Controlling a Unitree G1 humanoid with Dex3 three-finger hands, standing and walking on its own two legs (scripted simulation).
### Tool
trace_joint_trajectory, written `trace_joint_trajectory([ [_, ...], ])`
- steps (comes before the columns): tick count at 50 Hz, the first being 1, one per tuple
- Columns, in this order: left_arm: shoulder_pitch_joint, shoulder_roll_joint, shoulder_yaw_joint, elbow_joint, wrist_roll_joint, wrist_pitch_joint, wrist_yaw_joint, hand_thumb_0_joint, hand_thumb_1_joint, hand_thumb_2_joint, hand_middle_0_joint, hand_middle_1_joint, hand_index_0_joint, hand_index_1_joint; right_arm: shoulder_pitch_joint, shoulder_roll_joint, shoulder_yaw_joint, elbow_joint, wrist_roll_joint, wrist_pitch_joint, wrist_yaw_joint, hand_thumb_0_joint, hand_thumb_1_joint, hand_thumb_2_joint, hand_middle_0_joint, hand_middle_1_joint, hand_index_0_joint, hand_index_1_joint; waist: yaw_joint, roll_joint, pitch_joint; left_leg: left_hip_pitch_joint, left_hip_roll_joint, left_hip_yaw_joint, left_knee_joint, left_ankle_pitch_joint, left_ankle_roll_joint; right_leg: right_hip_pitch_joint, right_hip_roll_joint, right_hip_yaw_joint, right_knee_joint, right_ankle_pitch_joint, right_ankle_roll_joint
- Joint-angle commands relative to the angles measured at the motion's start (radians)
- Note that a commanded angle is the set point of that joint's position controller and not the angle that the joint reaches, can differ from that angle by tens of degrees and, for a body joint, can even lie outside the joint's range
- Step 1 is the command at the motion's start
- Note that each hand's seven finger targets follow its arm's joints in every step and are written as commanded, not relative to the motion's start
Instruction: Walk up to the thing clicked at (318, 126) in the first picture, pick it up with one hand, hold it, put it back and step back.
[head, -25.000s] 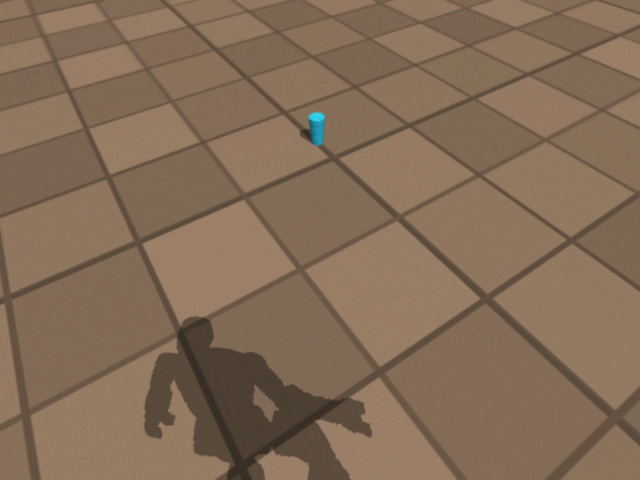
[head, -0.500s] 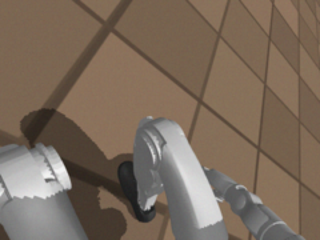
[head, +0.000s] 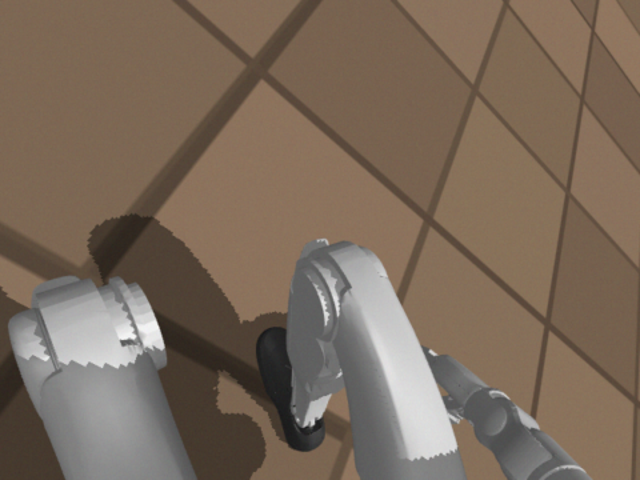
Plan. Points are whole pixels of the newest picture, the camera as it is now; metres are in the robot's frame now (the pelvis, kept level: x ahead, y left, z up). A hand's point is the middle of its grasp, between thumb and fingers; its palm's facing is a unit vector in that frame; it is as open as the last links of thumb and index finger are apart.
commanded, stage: rise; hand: left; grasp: from the side
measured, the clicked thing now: out of the picture +0.43 +0.33 -0.21
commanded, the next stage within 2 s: home in 0.16 s
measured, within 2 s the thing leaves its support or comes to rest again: rests again in 0.14 s
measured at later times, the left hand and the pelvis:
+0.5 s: hand out of the picture +0.32 +0.44 +0.01, palm faces +0.47 -0.76 -0.44, open 17.3 cm; pelvis +0.00 -0.01 +0.07, yaw +8 degrees
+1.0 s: hand out of the picture +0.23 +0.32 +0.21, palm faces +0.42 -0.80 -0.43, open 17.6 cm; pelvis +0.05 -0.02 +0.30, yaw +16 degrees
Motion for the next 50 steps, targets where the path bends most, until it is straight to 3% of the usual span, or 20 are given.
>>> trace_joint_trajectory([
  [1, -0.109, 0.134, -0.042, -0.141, -0.059, 0.037, -0.078, 0.0, -0.592, 0.019, -0.037, -0.041, -0.065, -0.017, 0.091, -0.322, -0.153, 0.004, 0.051, 0.006, -0.028, 0.0, -0.888, -0.894, 0.201, 0.301, 0.201, 0.301, -0.051, 0.521, -0.58, 0.378, 0.052, 0.127, -0.345, 0.081, 0.011, 0.18, 0.015, -0.091, -0.209, 0.162, -0.08],
  [4, -0.176, 0.147, -0.042, -0.225, -0.073, 0.059, -0.102, 0.0, -0.566, 0.008, -0.023, -0.043, -0.063, -0.006, 0.106, -0.306, -0.175, 0.006, 0.074, 0.0, -0.027, 0.0, -0.866, -0.888, 0.202, 0.301, 0.201, 0.301, -0.032, 0.503, -0.611, 0.343, 0.041, 0.136, -0.353, 0.031, 0.02, 0.171, 0.009, -0.081, -0.212, 0.122, -0.081],
  [5, -0.125, 0.084, -0.072, -0.172, -0.074, 0.076, -0.112, 0.0, -0.486, 0.032, -0.043, 0.0, -0.046, 0.0, 0.096, -0.3, -0.187, 0.005, 0.084, -0.004, -0.027, 0.0, -0.827, -0.889, 0.201, 0.303, 0.201, 0.303, -0.027, 0.476, -0.594, 0.346, 0.04, 0.142, -0.354, 0.018, 0.021, 0.146, 0.007, -0.075, -0.22, 0.109, -0.083],
  [6, -0.131, 0.308, 0.007, -0.194, 0.076, 0.143, -0.063, 0.0, -0.47, 0.056, -0.058, -0.058, -0.061, -0.05, 0.12, -0.287, -0.254, 0.001, 0.122, 0.002, -0.03, 0.0, -0.89, -0.903, 0.201, 0.303, 0.201, 0.303, 0.053, 0.572, -0.717, 0.447, 0.033, 0.178, -0.403, 0.076, 0.016, 0.143, -0.006, -0.049, -0.233, 0.129, -0.095],
  [8, -0.211, 0.184, -0.059, -0.295, 0.071, 0.194, -0.05, 0.0, -0.487, 0.062, -0.061, -0.066, -0.061, -0.061, 0.155, -0.266, -0.275, 0.002, 0.141, 0.014, -0.025, 0.0, -0.903, -0.907, 0.201, 0.303, 0.201, 0.303, 0.025, 0.627, -0.772, 0.498, 0.037, 0.18, -0.435, 0.099, 0.008, 0.12, -0.01, -0.038, -0.235, 0.145, -0.1],
  [12, -0.185, 0.32, 0.013, -0.409, 0.133, 0.313, 0.006, 0.0, -0.548, 0.075, -0.087, -0.084, -0.08, -0.085, 0.216, -0.241, -0.329, 0.026, 0.18, 0.037, -0.028, 0.0, -0.967, -0.923, 0.202, 0.303, 0.202, 0.303, 0.095, 0.684, -0.849, 0.548, 0.03, 0.219, -0.477, 0.122, 0.01, 0.113, -0.022, 0.002, -0.257, 0.134, -0.108],
  [13, -0.209, 0.325, 0.009, -0.459, 0.144, 0.34, 0.014, 0.0, -0.547, 0.078, -0.091, -0.097, -0.087, -0.096, 0.23, -0.234, -0.341, 0.026, 0.186, 0.044, -0.031, 0.0, -0.975, -0.924, 0.202, 0.303, 0.202, 0.303, 0.089, 0.7, -0.872, 0.564, 0.028, 0.225, -0.491, 0.118, 0.012, 0.111, -0.026, 0.01, -0.268, 0.129, -0.109],
  [14, -0.204, 0.291, -0.013, -0.474, 0.151, 0.368, 0.023, 0.0, -0.467, 0.132, -0.065, -0.078, -0.064, -0.078, 0.234, -0.224, -0.353, 0.024, 0.196, 0.05, -0.033, 0.0, -0.897, -0.901, 0.201, 0.301, 0.201, 0.301, 0.088, 0.717, -0.867, 0.568, 0.028, 0.228, -0.515, 0.096, 0.012, 0.097, -0.029, 0.015, -0.271, 0.111, -0.113],
  [17, -0.044, 0.221, -0.008, -0.47, 0.163, 0.465, 0.051, 0.0, -0.554, 0.054, -0.05, -0.054, -0.049, -0.055, 0.258, -0.2, -0.39, 0.023, 0.22, 0.063, -0.04, 0.0, -0.897, -0.902, 0.201, 0.301, 0.201, 0.301, 0.133, 0.656, -0.887, 0.586, 0.02, 0.25, -0.547, 0.14, 0.014, 0.112, -0.034, 0.034, -0.312, 0.13, -0.112],
  [22, 0.085, 0.012, -0.133, -0.588, 0.161, 0.602, 0.078, 0.0, -0.531, 0.068, -0.053, -0.058, -0.053, -0.059, 0.258, -0.166, -0.466, -0.008, 0.268, 0.068, -0.05, 0.0, -0.896, -0.902, 0.201, 0.301, 0.201, 0.301, 0.138, 0.54, -0.911, 0.585, 0.006, 0.274, -0.655, 0.03, 0.032, 0.128, -0.043, 0.069, -0.434, 0.043, -0.113],
  [25, 0.19, -0.044, -0.166, -0.679, 0.153, 0.674, 0.099, 0.0, -0.551, 0.056, -0.05, -0.053, -0.05, -0.054, 0.262, -0.154, -0.501, -0.033, 0.3, 0.067, -0.061, 0.0, -0.896, -0.902, 0.201, 0.301, 0.201, 0.301, 0.152, 0.432, -0.935, 0.606, 0.001, 0.275, -0.732, -0.008, 0.039, 0.196, -0.05, 0.094, -0.531, 0.01, -0.107],
  [27, 0.226, -0.027, -0.164, -0.813, 0.148, 0.709, 0.118, 0.0, -0.53, 0.067, -0.052, -0.057, -0.052, -0.057, 0.262, -0.138, -0.51, -0.058, 0.316, 0.066, -0.07, 0.0, -0.896, -0.902, 0.201, 0.301, 0.201, 0.301, 0.174, 0.392, -0.987, 0.627, -0.002, 0.29, -0.774, 0.006, 0.043, 0.292, -0.058, 0.126, -0.601, 0.008, -0.101],
  [36, 0.417, -0.122, -0.21, -1.036, 0.134, 0.826, 0.203, 0.0, -0.554, 0.053, -0.049, -0.051, -0.048, -0.052, 0.259, -0.066, -0.511, -0.11, 0.341, 0.022, -0.145, 0.0, -0.895, -0.902, 0.201, 0.301, 0.201, 0.301, 0.184, 0.351, -0.985, 0.831, -0.013, 0.339, -0.986, 0.048, 0.052, 0.623, -0.087, 0.217, -0.876, 0.02, -0.087],
  [38, 0.487, -0.168, -0.231, -0.994, 0.135, 0.848, 0.217, 0.0, -0.6, 0.026, -0.044, -0.044, -0.043, -0.044, 0.253, -0.058, -0.511, -0.113, 0.343, 0.005, -0.163, 0.0, -0.895, -0.902, 0.201, 0.301, 0.201, 0.301, 0.19, 0.348, -0.944, 0.902, -0.014, 0.341, -1.043, 0.064, 0.049, 0.652, -0.089, 0.216, -0.921, 0.032, -0.089],
  [39, 0.524, -0.221, -0.266, -0.973, 0.133, 0.858, 0.221, 0.0, -0.596, 0.029, -0.045, -0.044, -0.044, -0.045, 0.253, -0.052, -0.511, -0.122, 0.343, -0.004, -0.172, 0.0, -0.895, -0.902, 0.201, 0.301, 0.201, 0.301, 0.176, 0.353, -0.927, 0.929, -0.017, 0.349, -1.062, 0.087, 0.05, 0.686, -0.093, 0.222, -0.955, 0.057, -0.086],
  [40, 0.49, -0.197, -0.256, -1.049, 0.126, 0.861, 0.229, 0.0, -0.589, 0.032, -0.045, -0.045, -0.045, -0.046, 0.266, -0.048, -0.51, -0.119, 0.345, -0.009, -0.179, 0.0, -0.895, -0.902, 0.201, 0.301, 0.201, 0.301, 0.179, 0.344, -0.931, 0.961, -0.018, 0.352, -1.083, 0.104, 0.05, 0.725, -0.096, 0.228, -0.986, 0.07, -0.084],
  [41, 0.546, -0.26, -0.292, -0.983, 0.128, 0.874, 0.233, 0.0, -0.594, 0.03, -0.045, -0.044, -0.044, -0.045, 0.265, -0.04, -0.508, -0.115, 0.344, -0.018, -0.186, 0.0, -0.895, -0.902, 0.201, 0.301, 0.201, 0.301, 0.168, 0.331, -0.895, 0.985, -0.019, 0.354, -1.11, 0.124, 0.05, 0.748, -0.097, 0.226, -1.008, 0.094, -0.082],
  [43, 0.583, -0.287, -0.307, -1.003, 0.121, 0.89, 0.245, 0.0, -0.603, 0.024, -0.044, -0.043, -0.043, -0.044, 0.287, -0.03, -0.505, -0.113, 0.344, -0.034, -0.194, 0.0, -0.895, -0.902, 0.201, 0.301, 0.201, 0.301, 0.174, 0.321, -0.882, 1.038, -0.02, 0.361, -1.15, 0.189, 0.05, 0.834, -0.102, 0.23, -1.061, 0.163, -0.078],
  [45, 0.649, -0.377, -0.372, -0.936, 0.12, 0.911, 0.249, 0.0, -0.59, 0.032, -0.045, -0.045, -0.044, -0.046, 0.28, -0.022, -0.498, -0.122, 0.346, -0.047, -0.203, 0.0, -0.895, -0.902, 0.201, 0.301, 0.201, 0.301, 0.158, 0.311, -0.828, 1.105, -0.024, 0.358, -1.215, 0.212, 0.047, 0.865, -0.101, 0.21, -1.101, 0.19, -0.082],
  [50, 0.688, -0.375, -0.386, -1.052, 0.113, 0.951, 0.281, 0.0, -0.591, 0.031, -0.045, -0.045, -0.044, -0.046, 0.303, -0.014, -0.493, -0.133, 0.345, -0.072, -0.223, 0.0, -0.895, -0.902, 0.201, 0.301, 0.201, 0.301, 0.187, 0.335, -0.797, 1.268, -0.028, 0.365, -1.361, 0.285, 0.039, 1.037, -0.109, 0.207, -1.233, 0.258, -0.082],
])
